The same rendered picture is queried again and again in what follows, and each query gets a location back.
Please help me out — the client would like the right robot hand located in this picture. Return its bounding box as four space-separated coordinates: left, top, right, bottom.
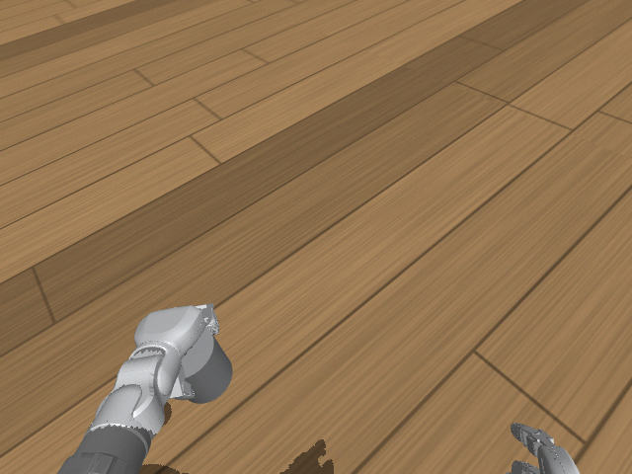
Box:
506 423 581 474

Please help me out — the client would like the left robot arm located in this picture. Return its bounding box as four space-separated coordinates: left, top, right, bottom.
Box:
57 341 182 474

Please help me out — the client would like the left robot hand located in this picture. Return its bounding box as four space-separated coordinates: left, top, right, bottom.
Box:
134 303 219 400

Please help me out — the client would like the mug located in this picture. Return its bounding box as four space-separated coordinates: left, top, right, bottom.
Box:
182 326 232 404

